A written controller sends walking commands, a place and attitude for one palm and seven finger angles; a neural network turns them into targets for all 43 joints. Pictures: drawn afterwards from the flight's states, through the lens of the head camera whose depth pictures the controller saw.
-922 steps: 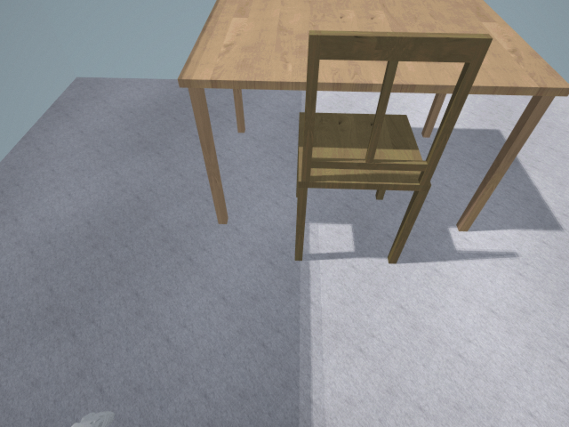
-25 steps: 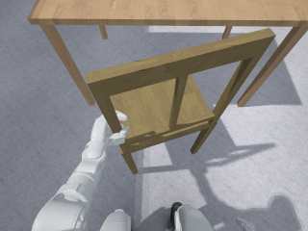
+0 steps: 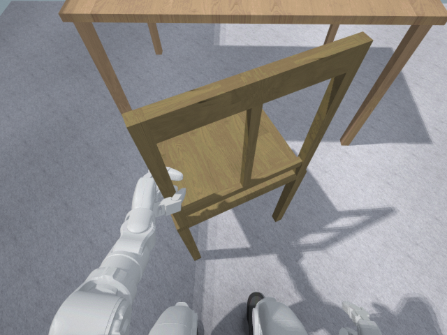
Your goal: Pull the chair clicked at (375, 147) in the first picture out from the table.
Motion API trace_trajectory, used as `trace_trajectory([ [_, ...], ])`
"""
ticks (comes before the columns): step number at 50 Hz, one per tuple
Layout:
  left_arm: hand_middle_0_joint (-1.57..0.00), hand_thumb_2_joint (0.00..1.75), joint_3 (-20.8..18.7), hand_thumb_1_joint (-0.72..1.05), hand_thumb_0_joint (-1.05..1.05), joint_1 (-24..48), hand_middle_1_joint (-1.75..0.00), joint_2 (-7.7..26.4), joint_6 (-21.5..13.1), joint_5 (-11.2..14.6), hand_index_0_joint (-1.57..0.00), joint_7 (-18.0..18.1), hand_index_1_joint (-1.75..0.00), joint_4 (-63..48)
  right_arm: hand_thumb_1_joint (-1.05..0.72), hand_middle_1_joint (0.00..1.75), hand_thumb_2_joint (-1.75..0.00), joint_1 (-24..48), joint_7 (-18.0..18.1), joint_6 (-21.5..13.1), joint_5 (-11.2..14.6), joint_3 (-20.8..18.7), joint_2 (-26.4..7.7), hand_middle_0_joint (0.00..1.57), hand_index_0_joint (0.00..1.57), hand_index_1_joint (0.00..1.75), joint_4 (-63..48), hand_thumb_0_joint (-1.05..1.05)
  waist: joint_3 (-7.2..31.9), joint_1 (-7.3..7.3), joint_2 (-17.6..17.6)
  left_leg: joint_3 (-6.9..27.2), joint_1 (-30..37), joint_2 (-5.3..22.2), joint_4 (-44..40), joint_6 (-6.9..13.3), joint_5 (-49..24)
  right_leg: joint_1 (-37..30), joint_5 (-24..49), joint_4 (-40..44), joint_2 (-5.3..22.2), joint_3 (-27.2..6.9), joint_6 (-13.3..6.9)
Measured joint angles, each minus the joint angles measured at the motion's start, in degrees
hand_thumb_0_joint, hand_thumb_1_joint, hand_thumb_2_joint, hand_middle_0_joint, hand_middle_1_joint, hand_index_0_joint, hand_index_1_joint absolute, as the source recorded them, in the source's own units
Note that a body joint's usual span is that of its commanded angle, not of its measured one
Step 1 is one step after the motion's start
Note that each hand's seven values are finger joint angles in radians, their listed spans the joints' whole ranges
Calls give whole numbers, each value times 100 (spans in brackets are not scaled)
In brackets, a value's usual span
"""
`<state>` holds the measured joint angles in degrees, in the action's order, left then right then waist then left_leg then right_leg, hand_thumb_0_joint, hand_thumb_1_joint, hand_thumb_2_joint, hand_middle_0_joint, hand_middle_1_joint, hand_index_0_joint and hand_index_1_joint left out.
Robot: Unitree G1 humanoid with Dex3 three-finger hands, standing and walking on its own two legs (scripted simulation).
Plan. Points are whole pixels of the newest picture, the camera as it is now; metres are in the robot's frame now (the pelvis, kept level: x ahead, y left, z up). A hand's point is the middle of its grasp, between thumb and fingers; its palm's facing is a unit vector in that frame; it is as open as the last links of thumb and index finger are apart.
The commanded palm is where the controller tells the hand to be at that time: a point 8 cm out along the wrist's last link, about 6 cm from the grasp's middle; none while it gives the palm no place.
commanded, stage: step backward, pulling the chair out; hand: left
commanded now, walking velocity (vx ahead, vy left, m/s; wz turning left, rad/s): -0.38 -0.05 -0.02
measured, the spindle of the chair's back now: (248, 151) +0.47 -0.05 -0.05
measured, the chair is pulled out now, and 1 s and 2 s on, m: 0.35 0.58 0.59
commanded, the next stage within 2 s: stop walking, hand still on the chair in 0.42 s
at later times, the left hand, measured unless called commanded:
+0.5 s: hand (167, 259) +0.25 +0.11 -0.06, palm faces +0.06 -0.98 -0.18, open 6.0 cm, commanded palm +0.24 +0.16 -0.06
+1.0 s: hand out of the picture +0.12 +0.11 -0.06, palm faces -0.02 -0.99 -0.16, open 5.9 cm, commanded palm +0.10 +0.16 -0.05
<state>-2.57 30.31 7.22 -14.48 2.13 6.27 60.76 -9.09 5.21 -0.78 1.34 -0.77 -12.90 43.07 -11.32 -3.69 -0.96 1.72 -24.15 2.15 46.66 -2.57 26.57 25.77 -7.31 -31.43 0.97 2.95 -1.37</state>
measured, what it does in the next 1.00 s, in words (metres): walks backwards: left foot, then right foot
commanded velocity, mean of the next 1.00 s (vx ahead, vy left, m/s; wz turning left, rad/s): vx -0.07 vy -0.03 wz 0.00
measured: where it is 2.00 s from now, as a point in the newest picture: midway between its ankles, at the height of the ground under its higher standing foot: outside the picture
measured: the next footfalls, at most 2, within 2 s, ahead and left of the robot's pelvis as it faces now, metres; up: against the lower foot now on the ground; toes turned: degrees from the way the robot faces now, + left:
left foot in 0.08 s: +0.00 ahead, +0.14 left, +0.00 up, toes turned +2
right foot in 0.30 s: -0.07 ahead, -0.13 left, +0.00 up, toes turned -3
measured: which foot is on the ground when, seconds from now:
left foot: up 0.00-0.06, down 0.08-0.36, up 0.38-0.60, down 0.62-1.00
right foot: down 0.00-0.10, up 0.12-0.28, down 0.30-1.00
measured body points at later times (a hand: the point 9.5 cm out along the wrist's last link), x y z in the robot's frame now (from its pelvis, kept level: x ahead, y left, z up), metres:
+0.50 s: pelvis -0.12 -0.02 +0.00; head -0.03 -0.04 +0.44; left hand +0.24 +0.16 -0.05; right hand -0.05 -0.28 -0.14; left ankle -0.12 +0.13 -0.69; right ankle -0.06 -0.14 -0.73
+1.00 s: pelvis -0.16 +0.00 +0.01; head -0.13 -0.02 +0.46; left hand +0.12 +0.17 -0.05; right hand -0.07 -0.24 -0.12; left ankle -0.18 +0.14 -0.73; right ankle -0.11 -0.12 -0.73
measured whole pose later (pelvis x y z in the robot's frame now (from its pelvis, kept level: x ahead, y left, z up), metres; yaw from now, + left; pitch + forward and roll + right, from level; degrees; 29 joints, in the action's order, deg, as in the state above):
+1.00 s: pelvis -0.16 +0.00 +0.01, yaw -2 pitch -2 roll +0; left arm 1.4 8.8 5.3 -10.4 1.7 5.1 47.7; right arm -15.0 5.0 -1.3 1.0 0.8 -10.9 42.1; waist -4.9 -1.3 -1.8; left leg -3.0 -8.5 2.9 28.4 -1.8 17.9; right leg 16.3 -10.8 -28.8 1.0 0.5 0.2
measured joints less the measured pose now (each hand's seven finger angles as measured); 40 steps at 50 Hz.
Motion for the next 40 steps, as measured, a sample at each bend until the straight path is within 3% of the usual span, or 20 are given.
trace_trajectory([
  [3, -19, 68, 88, 58, 2, 12, -119, -68, 95, -28, -50, 18, -145, -4, -91, 30, -90, -88, 45, -69, 13, 3, -147, 20, 20, 30, 16, 1, 175, -26, 16, -137, 451, -38, -668, 53, -91, 195, 179, 63, 73, 27, 68],
  [5, -18, 67, 212, 58, 2, 45, -120, -19, 136, -40, -50, -7, -145, -31, -91, 30, -90, -125, 88, -100, 26, -9, -151, 20, 20, 30, 33, 1, 173, -4, 204, -280, 613, -131, -1176, 121, -801, 274, 291, 82, 191, -43, 126],
  [7, -17, 67, 302, 59, 2, -35, -120, 18, 159, -11, -50, -37, -145, -102, -91, 30, -90, -243, 105, -86, -12, -25, -147, 20, 20, 30, -78, 1, 159, 79, 266, -381, 622, -142, -1265, 174, -935, 368, -264, -234, 189, -135, 195],
  [10, -16, 67, 288, 59, 2, -189, -119, 2, 147, 49, -50, -91, -145, -193, -91, 30, -90, -407, 67, -80, -68, -60, -93, 20, 20, 30, -154, 1, 98, 110, 58, -293, 575, 46, -1271, 173, -956, 232, -1221, -1177, -5, -180, 195],
  [13, -17, 68, 269, 58, 2, -222, -118, 72, 49, 42, -50, -134, -145, -143, -91, 30, -90, -507, -68, -102, -85, -30, 59, 20, 20, 30, -63, 1, 22, 277, 7, -293, 592, 211, -1349, 83, -1081, -398, -1307, -743, -63, -197, 175],
  [16, -20, 70, 150, 56, 1, -182, -118, 223, -65, 24, -50, -195, -145, -21, -91, 30, -90, -488, -167, -93, -101, 63, 157, 20, 20, 30, 24, 1, -29, 400, -62, -335, 475, 389, -1235, -48, -1129, -891, -726, 38, -98, -219, 177],
  [19, -21, 71, -112, 54, 0, -89, -116, 321, -90, 47, -50, -165, -145, 178, -90, 30, -90, -298, -165, -30, -7, 90, 158, 20, 20, 30, 114, 1, -161, 257, -268, -232, 315, 567, -1073, -98, -1302, -846, -482, 166, -293, -139, 104],
  [22, -21, 71, -311, 55, 1, -24, -114, 345, 17, 108, -50, -107, -145, 336, -90, 30, -90, -243, -95, 0, 78, 52, 81, 20, 20, 30, 122, 1, -36, 111, -126, -35, 21, 223, -206, -53, -333, -536, -477, -25, -141, -178, 46],
  [25, -19, 70, -400, 55, 2, 30, -114, 249, 180, 109, -50, -30, -145, 344, -90, 30, -90, -244, -32, -26, 86, 25, -139, 20, 20, 30, 96, 1, 57, -2, -17, 7, 46, -36, 171, -25, 32, -321, -384, -107, 52, -184, 69],
  [28, -17, 68, -301, 56, 2, 9, -114, 149, 375, 73, -50, 6, -145, 149, -91, 30, -90, -295, 43, -34, 84, -22, -353, 20, 20, 30, 16, 1, 142, -76, 61, -79, 420, -97, -311, 6, 2, -146, -265, -135, 201, -147, 138],
  [31, -16, 67, -69, 58, 1, -205, -117, 98, 601, 23, -50, -2, -145, -432, -91, 30, -90, -339, 145, -28, 51, -84, -486, 20, 20, 30, -157, 1, 145, -142, 128, -236, 1022, -66, -1445, 122, -719, -17, -163, -197, 293, -113, 231],
  [33, -14, 67, 100, 59, 1, -340, -118, 128, 668, -2, -50, -15, -145, -677, -91, 30, -90, -345, 183, 7, 37, -108, -408, 20, 20, 30, -248, 1, 40, -19, 332, -391, 1133, -159, -1541, 137, -900, -41, -288, -226, 352, -269, 250],
  [37, -11, 67, 306, 60, 1, -797, -117, 3, 723, 25, -49, -106, -145, -887, -91, 30, -90, -635, 96, 37, 42, -75, -221, 19, 20, 30, -414, 1, 177, 110, 170, -368, 1175, -11, -1470, 131, -804, -395, -1017, -453, 144, -176, 240],
  [40, -11, 68, 420, 59, 1, -1125, -117, -48, 654, 10, -49, -154, -144, -969, -91, 30, -90, -717, -23, 34, 28, 34, -55, 19, 20, 30, -296, 1, 265, 218, 48, -343, 1239, 96, -1350, 82, -711, -770, -359, 23, 11, -136, 165],
])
